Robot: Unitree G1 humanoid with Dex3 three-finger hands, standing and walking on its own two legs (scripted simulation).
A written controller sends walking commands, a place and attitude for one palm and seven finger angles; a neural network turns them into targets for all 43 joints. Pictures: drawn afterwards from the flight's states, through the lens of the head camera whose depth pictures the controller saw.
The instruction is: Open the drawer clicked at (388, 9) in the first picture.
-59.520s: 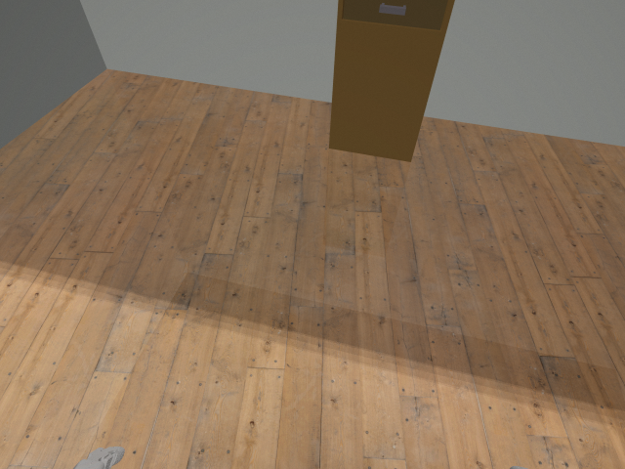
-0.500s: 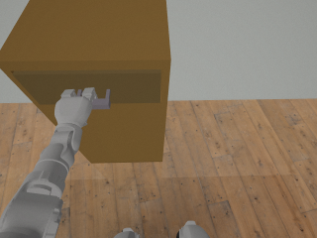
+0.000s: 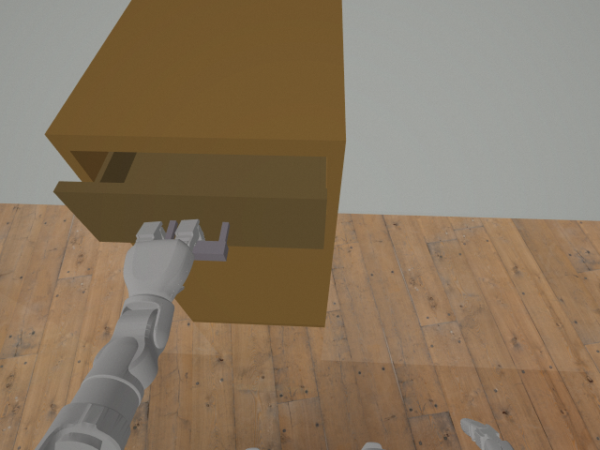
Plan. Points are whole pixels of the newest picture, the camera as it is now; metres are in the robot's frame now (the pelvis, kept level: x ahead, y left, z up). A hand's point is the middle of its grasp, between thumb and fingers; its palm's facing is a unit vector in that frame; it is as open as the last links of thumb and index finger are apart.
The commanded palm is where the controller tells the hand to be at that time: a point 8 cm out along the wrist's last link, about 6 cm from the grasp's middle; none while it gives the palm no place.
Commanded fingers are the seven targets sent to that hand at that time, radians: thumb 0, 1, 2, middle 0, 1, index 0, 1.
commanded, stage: pull the drawer open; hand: left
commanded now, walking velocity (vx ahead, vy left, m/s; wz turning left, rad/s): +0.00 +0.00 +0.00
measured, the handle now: (196, 238) +0.41 +0.18 -0.01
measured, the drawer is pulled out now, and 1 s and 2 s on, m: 0.08 0.21 0.30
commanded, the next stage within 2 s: none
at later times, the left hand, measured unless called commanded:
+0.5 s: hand (164, 323) +0.29 +0.21 -0.03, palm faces -0.04 -0.07 -1.00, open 5.8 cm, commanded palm +0.26 +0.20 +0.02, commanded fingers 0.00 0.90 0.90 -0.40 -1.35 -0.40 -1.35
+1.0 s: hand (152, 371) +0.22 +0.21 -0.03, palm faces -0.03 -0.09 -1.00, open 5.7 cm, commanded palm +0.19 +0.21 +0.02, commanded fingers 0.00 0.90 0.90 -0.40 -1.35 -0.40 -1.35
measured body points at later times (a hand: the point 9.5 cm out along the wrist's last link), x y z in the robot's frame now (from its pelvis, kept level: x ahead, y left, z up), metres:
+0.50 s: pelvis +0.00 -0.01 +0.00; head +0.06 -0.03 +0.44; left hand +0.28 +0.21 +0.02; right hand +0.15 -0.26 -0.13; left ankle -0.04 +0.10 -0.70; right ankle +0.00 -0.12 -0.70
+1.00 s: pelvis -0.01 -0.02 -0.01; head +0.05 -0.04 +0.44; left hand +0.22 +0.21 +0.02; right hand +0.18 -0.25 -0.12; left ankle -0.04 +0.10 -0.70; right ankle +0.00 -0.12 -0.70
